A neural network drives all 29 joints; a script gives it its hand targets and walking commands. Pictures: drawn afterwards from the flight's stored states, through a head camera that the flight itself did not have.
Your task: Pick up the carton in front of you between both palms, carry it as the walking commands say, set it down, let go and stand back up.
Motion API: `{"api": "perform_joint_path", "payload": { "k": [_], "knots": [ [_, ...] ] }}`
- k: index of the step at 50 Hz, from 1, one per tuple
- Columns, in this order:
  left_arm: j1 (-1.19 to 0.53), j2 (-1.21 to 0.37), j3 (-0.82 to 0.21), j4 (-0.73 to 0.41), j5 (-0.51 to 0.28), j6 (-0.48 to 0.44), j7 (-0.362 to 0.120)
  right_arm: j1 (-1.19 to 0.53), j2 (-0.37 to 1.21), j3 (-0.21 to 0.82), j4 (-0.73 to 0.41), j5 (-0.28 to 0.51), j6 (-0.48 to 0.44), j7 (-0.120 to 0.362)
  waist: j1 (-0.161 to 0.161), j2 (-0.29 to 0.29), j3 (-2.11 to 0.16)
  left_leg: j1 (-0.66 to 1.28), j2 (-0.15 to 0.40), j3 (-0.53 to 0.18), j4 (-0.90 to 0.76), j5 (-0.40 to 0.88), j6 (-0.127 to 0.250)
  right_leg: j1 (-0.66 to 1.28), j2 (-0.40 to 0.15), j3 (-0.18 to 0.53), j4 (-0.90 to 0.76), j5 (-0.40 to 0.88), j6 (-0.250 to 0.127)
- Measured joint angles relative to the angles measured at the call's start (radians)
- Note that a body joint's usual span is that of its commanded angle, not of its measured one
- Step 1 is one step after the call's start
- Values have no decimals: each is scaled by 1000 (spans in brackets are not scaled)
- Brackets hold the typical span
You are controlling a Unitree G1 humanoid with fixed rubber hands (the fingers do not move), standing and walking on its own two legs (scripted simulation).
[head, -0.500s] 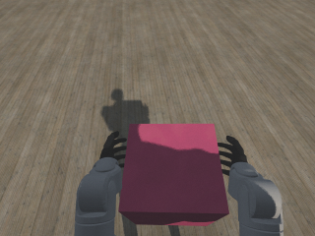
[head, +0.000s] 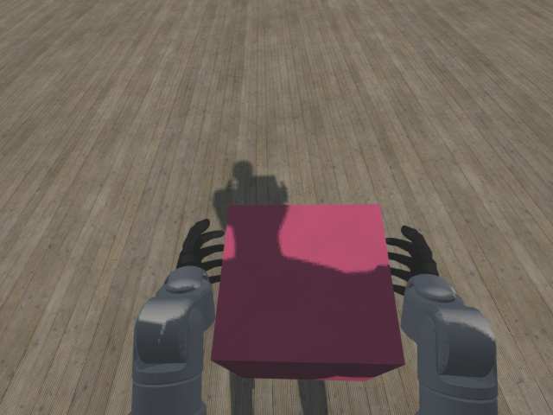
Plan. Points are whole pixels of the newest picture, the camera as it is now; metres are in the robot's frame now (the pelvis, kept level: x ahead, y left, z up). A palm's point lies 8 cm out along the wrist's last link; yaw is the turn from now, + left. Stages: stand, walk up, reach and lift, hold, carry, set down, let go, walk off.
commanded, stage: carry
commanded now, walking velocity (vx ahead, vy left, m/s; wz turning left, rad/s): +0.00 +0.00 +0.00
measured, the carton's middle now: (303, 301) +0.30 -0.01 -0.01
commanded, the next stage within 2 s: hold in 1.86 s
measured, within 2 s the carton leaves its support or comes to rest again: neither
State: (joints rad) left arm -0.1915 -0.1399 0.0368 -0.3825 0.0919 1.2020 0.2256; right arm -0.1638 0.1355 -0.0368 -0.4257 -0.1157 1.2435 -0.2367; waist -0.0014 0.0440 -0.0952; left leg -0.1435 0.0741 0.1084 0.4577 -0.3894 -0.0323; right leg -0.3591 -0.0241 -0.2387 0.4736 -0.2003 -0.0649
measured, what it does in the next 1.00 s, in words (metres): stands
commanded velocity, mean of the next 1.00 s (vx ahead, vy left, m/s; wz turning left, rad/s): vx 0.00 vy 0.00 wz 0.00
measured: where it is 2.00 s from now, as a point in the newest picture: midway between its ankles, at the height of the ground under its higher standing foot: outside the picture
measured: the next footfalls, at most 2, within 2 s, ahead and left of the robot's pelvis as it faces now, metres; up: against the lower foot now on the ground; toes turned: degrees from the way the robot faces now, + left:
none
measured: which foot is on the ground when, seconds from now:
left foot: down 0.00-1.00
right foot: down 0.00-1.00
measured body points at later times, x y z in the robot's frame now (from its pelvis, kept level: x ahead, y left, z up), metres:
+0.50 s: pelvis +0.01 +0.02 -0.01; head -0.01 +0.02 +0.44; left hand +0.28 +0.17 +0.07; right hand +0.28 -0.12 +0.06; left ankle -0.10 +0.12 -0.73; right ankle +0.03 -0.09 -0.73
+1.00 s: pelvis -0.04 +0.02 +0.00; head -0.07 +0.02 +0.45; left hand +0.26 +0.18 +0.02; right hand +0.25 -0.12 +0.02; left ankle -0.10 +0.12 -0.73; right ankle +0.03 -0.09 -0.73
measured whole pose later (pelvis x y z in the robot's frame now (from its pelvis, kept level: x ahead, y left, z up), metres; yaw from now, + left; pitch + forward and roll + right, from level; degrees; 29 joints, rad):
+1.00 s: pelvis -0.04 +0.02 +0.00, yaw +1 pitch +1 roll +0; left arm -0.23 -0.14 0.18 0.24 0.27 0.72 0.04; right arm -0.21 0.14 -0.16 0.23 -0.27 0.74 -0.03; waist 0.00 0.00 -0.09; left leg -0.16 0.04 0.17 0.53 -0.38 0.01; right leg -0.38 -0.08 -0.18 0.52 -0.16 -0.03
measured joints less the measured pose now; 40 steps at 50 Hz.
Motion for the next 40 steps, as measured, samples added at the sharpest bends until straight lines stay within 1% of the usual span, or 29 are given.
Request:
{"api": "perform_joint_path", "payload": {
  "k": [4, 9, 13, 17, 20, 22, 26, 30, 36, 40],
  "knots": [
    [4, 1, 2, 2, 9, -8, 0, -10, 1, 4, 5, -2, 4, 1, -1, -20, -39, 8, 0, 7, 28, -13, -4, 4, -6, 9, 34, -35, 8],
    [26, 4, -7, 42, 20, 21, 5, 1, 0, 0, 68, -3, 18, 14, -5, -36, -71, 19, -3, 13, 52, -16, -4, 6, -18, 18, 83, -46, 21],
    [31, 5, -12, 47, 18, 44, 14, 13, -2, -1, 79, 3, 28, 15, -4, -35, -63, 28, -9, 19, 46, -35, 4, 7, -25, 27, 97, -64, 34],
    [22, 4, -10, 30, 13, 36, 17, 8, -1, -1, 59, 4, 20, 11, 4, -24, -33, 21, -14, 30, 47, -63, 20, -6, -31, 36, 105, -83, 40],
    [23, 4, -10, 39, 20, 23, 10, 13, -2, 5, 66, -5, 7, 16, 6, -21, -17, 10, -17, 36, 62, -55, 22, -13, -37, 41, 112, -71, 43],
    [27, 4, -12, 65, 32, 10, -2, 23, -3, 9, 86, -17, -5, 26, 5, -21, -18, 5, -19, 38, 70, -51, 23, -14, -41, 43, 112, -71, 44],
    [28, 5, 2, 162, 65, -40, -42, 31, -4, 7, 173, -46, -50, 60, 0, -20, -22, 2, -16, 39, 79, -61, 26, -14, -41, 40, 116, -69, 43],
    [23, 4, 29, 263, 92, -116, -79, 24, -3, -5, 273, -69, -120, 97, -4, -31, -19, 0, -19, 41, 83, -51, 28, -14, -44, 42, 114, -56, 40],
    [16, 3, 46, 341, 112, -234, -117, 11, -2, -36, 360, -94, -244, 135, -2, -39, -6, -9, -24, 47, 78, -28, 34, -15, -47, 47, 90, -22, 37],
    [9, 2, 64, 410, 135, -307, -141, -2, -1, -58, 438, -110, -320, 163, -3, -40, -9, -13, -28, 51, 74, -15, 38, -16, -48, 51, 75, -1, 37]
  ]
}}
